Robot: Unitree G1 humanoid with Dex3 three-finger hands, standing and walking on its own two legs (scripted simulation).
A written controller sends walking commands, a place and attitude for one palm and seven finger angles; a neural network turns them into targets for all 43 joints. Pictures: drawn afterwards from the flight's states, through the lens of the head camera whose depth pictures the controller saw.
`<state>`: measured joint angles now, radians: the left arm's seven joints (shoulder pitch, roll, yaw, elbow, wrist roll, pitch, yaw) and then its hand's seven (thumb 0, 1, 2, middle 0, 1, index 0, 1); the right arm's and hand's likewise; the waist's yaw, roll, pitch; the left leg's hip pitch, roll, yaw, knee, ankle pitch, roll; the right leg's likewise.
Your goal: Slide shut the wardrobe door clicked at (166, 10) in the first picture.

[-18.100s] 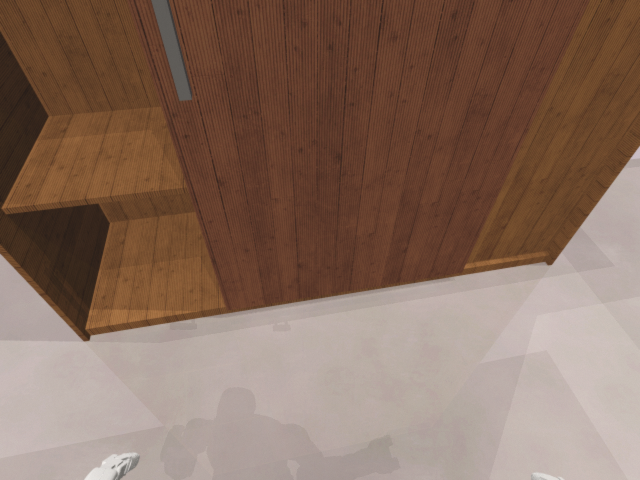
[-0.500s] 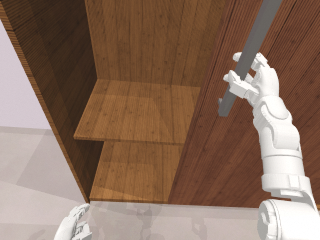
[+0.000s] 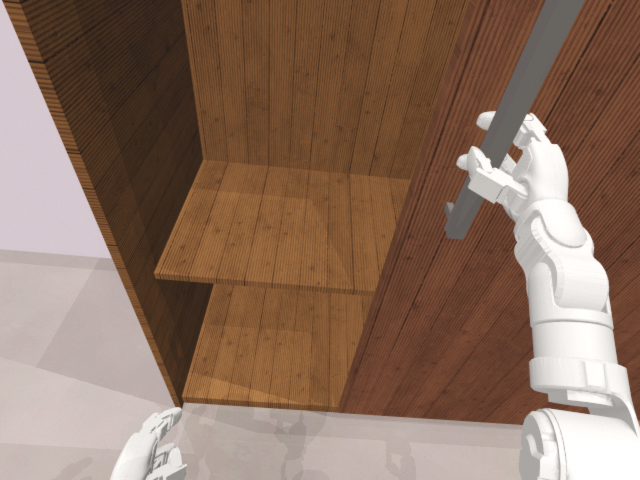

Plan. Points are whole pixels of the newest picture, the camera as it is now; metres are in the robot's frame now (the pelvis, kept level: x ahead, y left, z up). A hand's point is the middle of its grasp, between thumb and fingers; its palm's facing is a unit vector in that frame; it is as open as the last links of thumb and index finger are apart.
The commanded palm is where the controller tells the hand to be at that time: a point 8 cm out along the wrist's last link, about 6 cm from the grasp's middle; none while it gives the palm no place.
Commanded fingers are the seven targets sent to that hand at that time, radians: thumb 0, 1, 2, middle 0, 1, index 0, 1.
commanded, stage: grip the handle and tug to test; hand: right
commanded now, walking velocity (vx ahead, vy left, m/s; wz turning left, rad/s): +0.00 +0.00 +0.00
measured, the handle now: (498, 119) +0.47 -0.14 +0.27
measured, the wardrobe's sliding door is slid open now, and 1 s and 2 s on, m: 0.48 0.48 0.45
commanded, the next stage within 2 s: tug the door sideways, standing still in 0.16 s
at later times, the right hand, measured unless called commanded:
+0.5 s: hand (475, 170) +0.41 -0.12 +0.23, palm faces +0.01 +1.00 -0.02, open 5.9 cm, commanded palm +0.40 -0.16 +0.23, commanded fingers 0.00 -0.90 -0.90 0.45 1.40 0.45 1.40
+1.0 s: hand (473, 172) +0.42 -0.12 +0.23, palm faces +0.08 +0.98 -0.16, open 6.3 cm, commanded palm +0.40 -0.15 +0.23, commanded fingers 0.00 -0.90 -0.90 0.45 1.40 0.45 1.40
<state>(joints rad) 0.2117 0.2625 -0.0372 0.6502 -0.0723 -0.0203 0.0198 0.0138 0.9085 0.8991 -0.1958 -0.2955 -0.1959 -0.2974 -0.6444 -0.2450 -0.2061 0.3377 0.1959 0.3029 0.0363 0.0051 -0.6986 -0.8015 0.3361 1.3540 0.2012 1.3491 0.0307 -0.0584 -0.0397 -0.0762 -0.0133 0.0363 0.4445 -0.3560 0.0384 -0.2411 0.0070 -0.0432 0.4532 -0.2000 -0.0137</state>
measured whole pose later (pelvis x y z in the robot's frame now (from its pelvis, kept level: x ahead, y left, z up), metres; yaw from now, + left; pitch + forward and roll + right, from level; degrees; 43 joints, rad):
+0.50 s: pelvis +0.03 +0.00 +0.00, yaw -2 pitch +1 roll -1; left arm 0.15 0.28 -0.02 0.65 -0.07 0.00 0.03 0.01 0.91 0.90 -0.19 -0.30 -0.19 -0.30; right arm -0.59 -0.20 -0.16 0.13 0.20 0.42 0.03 0.00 -0.72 -0.83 0.39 1.37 0.31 1.37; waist -0.01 -0.06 -0.04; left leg -0.08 -0.01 0.06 0.49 -0.38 0.04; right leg -0.25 0.01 -0.01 0.49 -0.25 -0.01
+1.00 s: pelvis -0.01 +0.00 -0.01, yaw -1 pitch +1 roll -1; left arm 0.14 0.22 -0.03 0.65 -0.04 -0.04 0.01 0.01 0.91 0.90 -0.20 -0.30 -0.20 -0.30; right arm -0.77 -0.24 -0.06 0.36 0.13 0.10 -0.07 -0.01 -0.69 -0.81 0.41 1.40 0.25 1.40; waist -0.04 -0.07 0.07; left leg -0.23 -0.02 -0.02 0.67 -0.41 0.01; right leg -0.34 0.02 -0.03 0.55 -0.23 -0.02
